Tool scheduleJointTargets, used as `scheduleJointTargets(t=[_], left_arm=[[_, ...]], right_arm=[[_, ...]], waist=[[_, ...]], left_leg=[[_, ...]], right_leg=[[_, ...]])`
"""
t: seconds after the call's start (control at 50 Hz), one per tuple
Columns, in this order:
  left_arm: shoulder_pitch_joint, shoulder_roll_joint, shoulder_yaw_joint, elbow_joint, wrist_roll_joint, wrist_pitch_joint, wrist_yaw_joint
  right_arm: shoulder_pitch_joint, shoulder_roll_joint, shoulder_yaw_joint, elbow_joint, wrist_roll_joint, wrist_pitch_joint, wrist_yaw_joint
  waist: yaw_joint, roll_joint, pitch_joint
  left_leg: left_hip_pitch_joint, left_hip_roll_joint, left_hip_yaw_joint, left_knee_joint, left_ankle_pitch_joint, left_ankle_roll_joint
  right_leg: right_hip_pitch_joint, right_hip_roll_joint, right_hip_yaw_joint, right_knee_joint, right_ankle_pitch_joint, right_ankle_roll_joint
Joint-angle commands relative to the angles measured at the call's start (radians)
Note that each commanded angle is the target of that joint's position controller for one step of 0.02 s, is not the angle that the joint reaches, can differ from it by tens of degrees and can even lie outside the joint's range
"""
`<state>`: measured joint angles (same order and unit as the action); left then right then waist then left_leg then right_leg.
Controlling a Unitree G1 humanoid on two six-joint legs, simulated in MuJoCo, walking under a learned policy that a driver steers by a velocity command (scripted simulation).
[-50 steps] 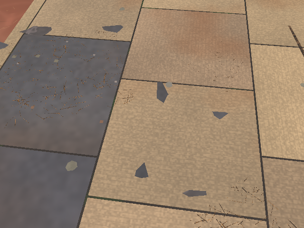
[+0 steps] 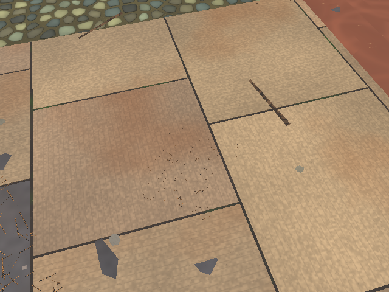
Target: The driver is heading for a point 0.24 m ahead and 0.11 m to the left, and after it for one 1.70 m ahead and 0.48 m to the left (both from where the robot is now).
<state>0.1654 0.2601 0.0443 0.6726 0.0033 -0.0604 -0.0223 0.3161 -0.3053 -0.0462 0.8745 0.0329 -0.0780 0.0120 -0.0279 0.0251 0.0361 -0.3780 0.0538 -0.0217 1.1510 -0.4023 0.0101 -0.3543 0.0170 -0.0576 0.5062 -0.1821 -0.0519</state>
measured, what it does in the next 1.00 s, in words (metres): walks ahead, turning left: left foot, then right foot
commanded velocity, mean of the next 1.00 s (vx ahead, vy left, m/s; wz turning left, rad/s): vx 0.14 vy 0.00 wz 0.44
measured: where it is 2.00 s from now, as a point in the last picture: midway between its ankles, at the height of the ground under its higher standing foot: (163, 272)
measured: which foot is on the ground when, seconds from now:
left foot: up 0.00-0.34, down 0.36-0.80, up 0.82-1.00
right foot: down 0.00-0.36, up 0.38-0.78, down 0.80-1.00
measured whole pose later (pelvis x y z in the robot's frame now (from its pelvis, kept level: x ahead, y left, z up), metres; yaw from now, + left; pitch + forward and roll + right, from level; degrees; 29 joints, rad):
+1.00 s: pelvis +0.26 +0.00 +0.01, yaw +30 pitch +1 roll +1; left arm 0.20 0.25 0.05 0.75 0.01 -0.01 0.02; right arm 0.17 -0.34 -0.09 0.67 0.01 0.06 -0.03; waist 0.02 0.04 0.03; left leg -0.48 -0.10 -0.15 1.04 -0.44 -0.08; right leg -0.27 -0.01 0.04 0.47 -0.22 -0.01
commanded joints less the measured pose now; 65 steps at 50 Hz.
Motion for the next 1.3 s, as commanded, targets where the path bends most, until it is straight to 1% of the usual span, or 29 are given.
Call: scheduleJointTargets(t=[0.02, 0.12, 0.2, 0.28, 0.34, 0.36, 0.38, 0.4, 0.42, 0.46, 0.48, 0.54, 0.62, 0.72, 0.78, 0.8, 0.82, 0.84, 0.86, 0.9, 0.92, 0.98, 1.06, 1.14, 1.16, 1.18, 1.2, 1.22, 1.3], left_arm=[[0.070, 0.097, 0.036, -0.014, 0.010, -0.028, 0.002], [0.025, 0.126, 0.049, 0.031, 0.020, -0.050, 0.020], [0.050, 0.160, 0.056, 0.056, 0.010, -0.028, 0.047], [0.050, 0.189, 0.070, 0.076, -0.019, 0.008, 0.062], [0.020, 0.186, 0.073, 0.064, -0.032, 0.037, 0.076], [0.073, 0.167, 0.063, 0.056, -0.008, 0.034, 0.074], [0.181, 0.064, 0.031, 0.034, 0.047, 0.028, 0.058], [0.170, 0.116, 0.030, 0.042, 0.019, 0.019, 0.040], [0.079, 0.160, 0.042, 0.026, -0.018, 0.021, 0.035], [0.010, 0.156, 0.045, 0.023, -0.001, 0.039, 0.056], [0.011, 0.161, 0.049, 0.018, 0.003, 0.050, 0.062], [0.036, 0.123, 0.042, 0.025, 0.006, 0.059, 0.067], [0.002, 0.110, 0.036, 0.023, 0.004, 0.062, 0.067], [-0.031, 0.119, 0.041, 0.008, -0.005, 0.044, 0.054], [0.035, 0.123, 0.049, 0.027, -0.009, 0.025, 0.039], [0.060, 0.150, 0.058, 0.034, 0.001, 0.023, 0.037], [0.054, 0.218, 0.069, 0.018, 0.023, 0.028, 0.040], [0.030, 0.264, 0.079, 0.021, 0.055, 0.035, 0.037], [-0.020, 0.204, 0.066, -0.011, 0.048, 0.030, 0.039], [-0.070, 0.149, 0.049, -0.021, 0.015, 0.030, 0.045], [-0.068, 0.136, 0.043, -0.016, 0.001, 0.031, 0.046], [-0.036, 0.112, 0.031, 0.002, 0.005, 0.042, 0.048], [0.010, 0.159, 0.042, 0.024, 0.001, 0.059, 0.046], [0.058, 0.147, 0.028, 0.054, -0.011, 0.049, 0.035], [0.024, 0.106, 0.013, 0.041, 0.009, 0.037, 0.027], [-0.005, 0.062, 0.004, 0.010, -0.002, 0.019, 0.026], [-0.095, 0.117, 0.016, -0.010, -0.010, 0.005, 0.028], [-0.147, 0.149, 0.031, -0.030, -0.026, -0.003, 0.028], [-0.103, 0.109, 0.031, -0.010, -0.027, -0.032, 0.002]], right_arm=[[-0.014, -0.091, -0.027, -0.071, -0.002, 0.002, -0.003], [-0.054, -0.039, -0.022, -0.092, -0.021, 0.035, -0.011], [-0.184, -0.010, -0.010, -0.148, -0.029, 0.030, 0.021], [-0.206, -0.056, -0.029, -0.197, -0.031, 0.041, 0.049], [-0.033, -0.126, -0.070, -0.171, -0.035, 0.038, 0.049], [0.033, -0.211, -0.097, -0.171, -0.037, 0.038, 0.027], [0.003, -0.293, -0.104, -0.196, -0.044, 0.044, 0.008], [0.006, -0.243, -0.088, -0.232, -0.050, 0.044, 0.015], [-0.058, -0.196, -0.079, -0.253, -0.042, 0.044, 0.018], [-0.148, -0.127, -0.060, -0.261, -0.012, 0.057, 0.004], [-0.171, -0.122, -0.058, -0.267, -0.021, 0.064, -0.004], [-0.178, -0.146, -0.069, -0.283, -0.042, 0.075, -0.019], [-0.175, -0.167, -0.080, -0.294, -0.029, 0.092, -0.042], [-0.173, -0.159, -0.080, -0.306, -0.029, 0.113, -0.042], [-0.191, -0.146, -0.075, -0.314, -0.018, 0.126, -0.044], [-0.164, -0.120, -0.066, -0.311, -0.015, 0.128, -0.046], [-0.106, -0.062, -0.050, -0.305, -0.026, 0.127, -0.044], [-0.143, -0.105, -0.066, -0.342, -0.018, 0.113, -0.043], [-0.128, -0.173, -0.085, -0.316, -0.037, 0.103, -0.043], [-0.089, -0.150, -0.088, -0.261, -0.029, 0.117, -0.047], [-0.085, -0.124, -0.080, -0.257, -0.032, 0.124, -0.049], [-0.131, -0.057, -0.052, -0.269, -0.020, 0.126, -0.045], [-0.183, -0.033, -0.032, -0.281, -0.020, 0.120, -0.035], [-0.096, -0.076, -0.037, -0.230, -0.027, 0.115, -0.034], [-0.036, -0.112, -0.041, -0.226, -0.032, 0.111, -0.040], [0.022, -0.190, -0.068, -0.185, -0.039, 0.106, -0.031], [0.028, -0.173, -0.064, -0.197, -0.038, 0.090, -0.023], [0.043, -0.152, -0.056, -0.184, -0.048, 0.072, -0.027], [0.011, -0.109, -0.042, -0.174, -0.019, 0.033, -0.036]], waist=[[0.034, -0.126, -0.080], [-0.004, -0.086, -0.007], [0.050, -0.083, -0.017], [0.041, -0.099, -0.036], [-0.051, -0.065, -0.125], [-0.068, 0.074, -0.191], [0.037, 0.288, -0.289], [-0.018, 0.174, -0.472], [-0.031, 0.078, -0.377], [0.008, -0.017, -0.197], [0.034, 0.015, -0.164], [0.050, 0.071, -0.163], [0.031, 0.081, -0.187], [0.007, 0.132, -0.156], [0.046, 0.142, -0.156], [0.048, 0.108, -0.160], [0.009, -0.095, -0.171], [0.001, -0.348, -0.094], [0.009, -0.245, -0.089], [-0.012, -0.137, -0.084], [-0.003, -0.136, -0.077], [0.018, -0.173, -0.084], [0.066, -0.242, -0.106], [0.036, -0.162, -0.093], [0.015, -0.052, -0.111], [0.009, 0.206, -0.091], [-0.055, 0.206, 0.011], [-0.069, 0.204, 0.080], [-0.027, 0.128, 0.075]], left_leg=[[-0.246, 0.090, -0.074, 0.013, 0.110, 0.000], [-0.235, 0.058, -0.065, -0.188, 0.282, -0.045], [-0.149, 0.023, 0.018, -0.451, 0.496, -0.034], [-0.161, 0.006, 0.035, -0.525, 0.370, 0.011], [0.064, -0.087, 0.091, -0.645, 0.364, 0.077], [0.271, 0.006, -0.074, -0.682, 0.785, 0.135], [0.564, 0.252, -0.445, -0.607, 1.198, 0.333], [0.610, 0.313, -0.625, -0.703, 0.958, 0.422], [0.529, 0.267, -0.530, -0.747, 0.774, 0.379], [0.297, 0.186, -0.408, -0.803, 0.508, 0.283], [0.193, 0.156, -0.383, -0.828, 0.446, 0.263], [0.103, 0.102, -0.334, -0.841, 0.474, 0.245], [0.084, 0.077, -0.357, -0.837, 0.306, 0.221], [0.091, 0.062, -0.445, -0.825, 0.160, 0.194], [0.097, 0.039, -0.461, -0.759, 0.216, 0.157], [0.051, -0.002, -0.423, -0.703, 0.172, 0.115], [-0.051, -0.107, -0.284, -0.488, -0.048, 0.053], [-0.204, -0.221, -0.133, -0.298, -0.220, 0.004], [-0.197, -0.170, -0.182, -0.116, -0.192, -0.027], [-0.194, -0.166, -0.170, -0.002, -0.098, -0.062], [-0.210, -0.163, -0.172, 0.032, -0.066, -0.078], [-0.154, -0.133, -0.112, -0.121, -0.029, -0.106], [0.031, -0.078, -0.010, -0.470, -0.040, -0.110], [0.342, -0.062, -0.012, -0.760, 0.166, -0.014], [0.422, 0.051, -0.138, -0.748, 0.154, 0.039], [0.352, 0.135, -0.295, -0.819, -0.130, 0.140], [0.301, 0.214, -0.454, -0.945, -0.275, 0.216], [0.286, 0.257, -0.524, -0.994, -0.286, 0.246], [0.373, 0.208, -0.383, -0.994, -0.056, 0.204]], right_leg=[[0.263, -0.276, 0.284, -0.309, 0.114, -0.173], [0.171, -0.246, 0.029, -0.335, 0.531, -0.150], [0.199, -0.223, -0.082, -0.305, 0.567, -0.118], [0.333, -0.281, -0.083, -0.187, 0.611, -0.093], [0.318, -0.222, -0.118, 0.144, 0.698, -0.030], [0.162, -0.139, -0.133, 0.401, 0.421, 0.043], [-0.193, 0.041, -0.081, 0.760, -0.502, 0.122], [-0.251, 0.058, 0.148, 0.894, -0.538, 0.116], [-0.306, 0.016, 0.171, 0.888, -0.448, 0.097], [-0.309, -0.046, 0.158, 0.747, -0.315, 0.096], [-0.246, -0.054, 0.161, 0.680, -0.281, 0.096], [-0.155, -0.021, 0.136, 0.517, -0.239, 0.113], [-0.116, -0.008, 0.154, 0.374, -0.151, 0.137], [-0.063, 0.012, 0.161, 0.210, -0.147, 0.123], [0.064, 0.015, 0.131, -0.029, -0.049, 0.085], [0.154, -0.051, 0.164, -0.118, 0.014, 0.056], [0.238, -0.269, 0.368, -0.189, 0.069, -0.024], [0.156, -0.391, 0.590, -0.239, 0.188, -0.182], [0.140, -0.391, 0.569, -0.224, 0.213, -0.214], [0.160, -0.282, 0.392, -0.171, 0.243, -0.143], [0.180, -0.271, 0.367, -0.160, 0.279, -0.142], [0.220, -0.215, 0.271, -0.149, 0.327, -0.140], [0.237, -0.218, 0.263, -0.126, 0.355, -0.151], [0.033, -0.165, 0.257, -0.138, -0.157, -0.061], [-0.072, -0.112, 0.194, -0.012, -0.243, -0.018], [-0.157, 0.022, 0.006, 0.135, -0.287, 0.042], [-0.238, 0.007, 0.014, 0.237, -0.307, 0.061], [-0.324, -0.027, 0.061, 0.359, -0.342, 0.051], [-0.395, -0.095, 0.085, 0.354, -0.213, 0.015]])
Keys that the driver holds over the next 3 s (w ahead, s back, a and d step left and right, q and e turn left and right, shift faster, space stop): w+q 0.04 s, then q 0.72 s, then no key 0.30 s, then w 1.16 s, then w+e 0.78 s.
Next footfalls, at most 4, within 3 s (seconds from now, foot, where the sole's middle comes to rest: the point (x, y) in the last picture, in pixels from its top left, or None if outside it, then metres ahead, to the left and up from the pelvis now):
0.36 left None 0.31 0.14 -0.77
0.80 right None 0.36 -0.08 -0.77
1.14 left None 0.20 0.13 -0.77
1.48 right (212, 287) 0.48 -0.02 -0.77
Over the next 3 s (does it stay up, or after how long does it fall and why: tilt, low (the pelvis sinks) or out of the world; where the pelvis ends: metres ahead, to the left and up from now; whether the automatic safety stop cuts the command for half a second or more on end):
stays up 1.09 0.41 0.00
